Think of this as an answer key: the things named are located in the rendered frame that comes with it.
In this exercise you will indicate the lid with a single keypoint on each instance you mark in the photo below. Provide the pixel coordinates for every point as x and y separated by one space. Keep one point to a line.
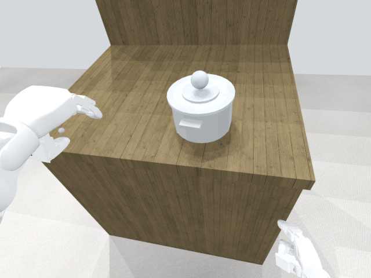
214 98

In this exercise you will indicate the robot right forearm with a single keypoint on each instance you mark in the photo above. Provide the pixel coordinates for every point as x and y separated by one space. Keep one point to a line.
314 272

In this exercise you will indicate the left robot hand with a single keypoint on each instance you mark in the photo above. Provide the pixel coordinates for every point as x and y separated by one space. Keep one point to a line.
44 108

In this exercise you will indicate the right robot hand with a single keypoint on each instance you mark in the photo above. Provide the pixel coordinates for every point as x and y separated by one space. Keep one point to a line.
294 258

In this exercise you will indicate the robot left forearm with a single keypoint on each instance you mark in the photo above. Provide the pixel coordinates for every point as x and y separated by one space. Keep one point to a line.
17 143

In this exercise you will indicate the knob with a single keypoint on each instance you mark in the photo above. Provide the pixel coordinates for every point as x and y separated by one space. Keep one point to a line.
199 79

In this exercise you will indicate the table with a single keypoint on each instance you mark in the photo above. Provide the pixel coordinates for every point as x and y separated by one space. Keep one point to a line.
139 179

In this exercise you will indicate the pot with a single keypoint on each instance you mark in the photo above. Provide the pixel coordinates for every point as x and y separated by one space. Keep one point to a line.
203 129

